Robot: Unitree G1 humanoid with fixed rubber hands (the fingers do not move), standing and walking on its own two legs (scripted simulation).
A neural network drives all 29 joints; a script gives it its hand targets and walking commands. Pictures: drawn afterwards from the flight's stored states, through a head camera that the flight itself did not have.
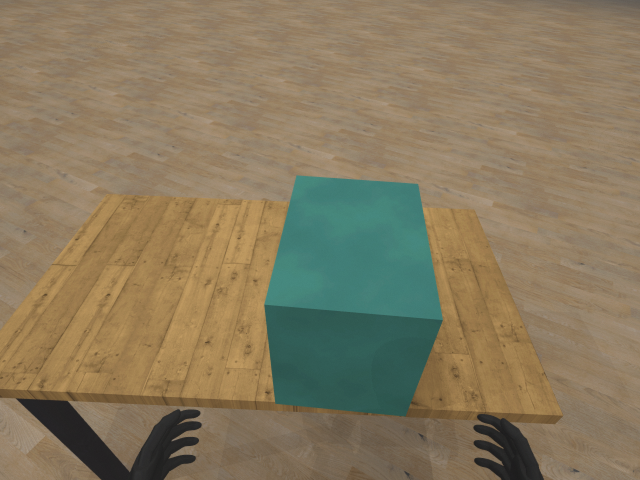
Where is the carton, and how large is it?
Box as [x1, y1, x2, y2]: [264, 175, 442, 415]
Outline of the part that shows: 297,175 264,304 275,403 405,415 442,320 417,184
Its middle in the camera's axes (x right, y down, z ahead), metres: +0.05 +0.08 +0.64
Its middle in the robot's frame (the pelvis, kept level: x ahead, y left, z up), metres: +0.44 -0.01 -0.01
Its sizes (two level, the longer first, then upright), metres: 0.287 0.210 0.253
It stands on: a table, 0.64 m high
